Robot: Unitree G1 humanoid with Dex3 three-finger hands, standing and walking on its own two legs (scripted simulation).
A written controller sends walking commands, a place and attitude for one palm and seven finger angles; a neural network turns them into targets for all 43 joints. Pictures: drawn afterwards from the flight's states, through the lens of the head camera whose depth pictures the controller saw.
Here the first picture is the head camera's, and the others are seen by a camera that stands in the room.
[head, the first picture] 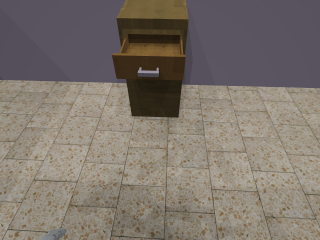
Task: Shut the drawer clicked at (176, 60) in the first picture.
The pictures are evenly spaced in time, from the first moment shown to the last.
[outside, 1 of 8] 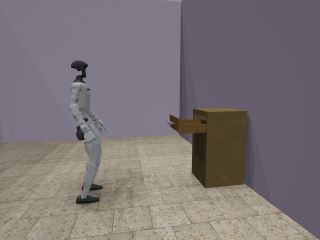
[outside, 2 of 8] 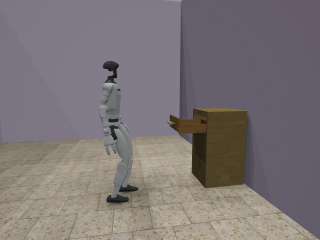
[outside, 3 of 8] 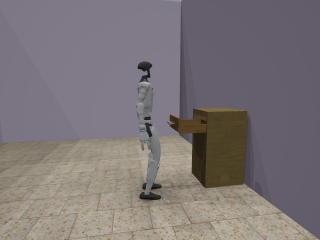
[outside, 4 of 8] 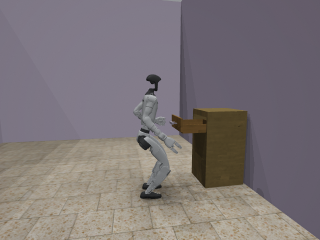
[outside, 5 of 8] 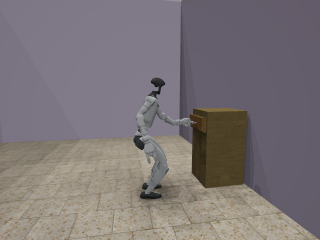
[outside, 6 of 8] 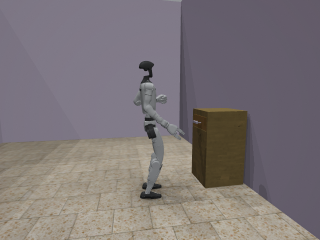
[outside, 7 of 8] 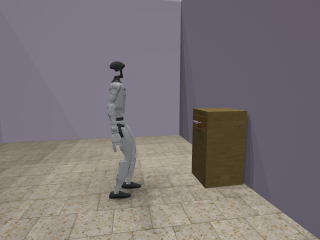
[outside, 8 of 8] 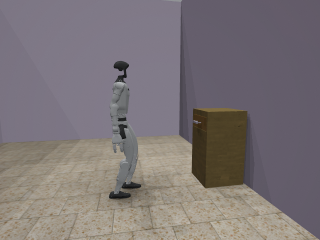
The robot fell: no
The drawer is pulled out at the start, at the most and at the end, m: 0.30 0.30 0.00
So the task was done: yes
